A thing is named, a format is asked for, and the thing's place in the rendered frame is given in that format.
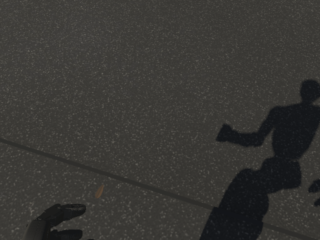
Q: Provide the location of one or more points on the left robot hand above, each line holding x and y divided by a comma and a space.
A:
40, 228

